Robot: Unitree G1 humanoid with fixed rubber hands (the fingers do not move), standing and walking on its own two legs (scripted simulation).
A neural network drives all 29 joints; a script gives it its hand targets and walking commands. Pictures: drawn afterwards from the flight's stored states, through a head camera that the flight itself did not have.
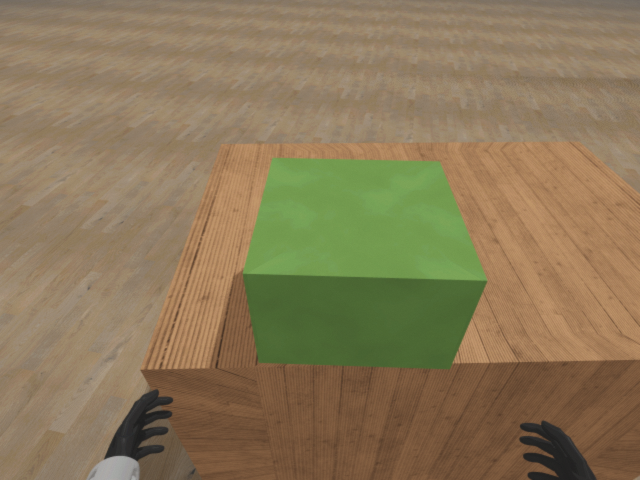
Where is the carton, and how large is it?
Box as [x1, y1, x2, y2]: [243, 158, 487, 368]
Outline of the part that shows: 272,158 243,270 243,278 258,361 278,363 449,368 487,280 439,161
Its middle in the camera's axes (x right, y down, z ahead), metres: +0.06 +0.03 +0.67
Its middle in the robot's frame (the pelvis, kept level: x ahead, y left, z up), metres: +0.49 -0.01 +0.01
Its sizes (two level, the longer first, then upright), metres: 0.311 0.300 0.210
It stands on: a pedestal, 0.67 m high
